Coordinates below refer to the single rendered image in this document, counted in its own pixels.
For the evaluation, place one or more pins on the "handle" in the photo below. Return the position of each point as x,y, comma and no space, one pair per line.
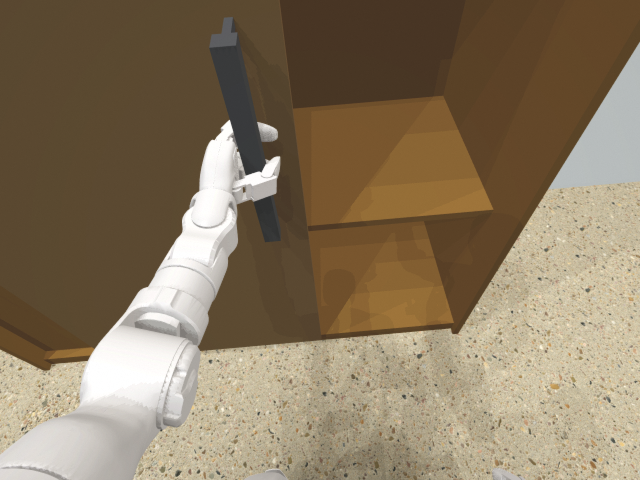
228,61

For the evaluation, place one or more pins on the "left robot shin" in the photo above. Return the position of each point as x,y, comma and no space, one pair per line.
276,470

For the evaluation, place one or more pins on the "wardrobe door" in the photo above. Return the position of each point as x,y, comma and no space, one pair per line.
106,110
23,320

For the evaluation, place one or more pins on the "left robot upper arm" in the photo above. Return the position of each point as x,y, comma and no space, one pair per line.
139,383

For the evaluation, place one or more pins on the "robot left forearm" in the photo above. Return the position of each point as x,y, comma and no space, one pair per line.
179,297

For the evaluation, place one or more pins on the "left robot hand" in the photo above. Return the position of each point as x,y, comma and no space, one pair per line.
222,166

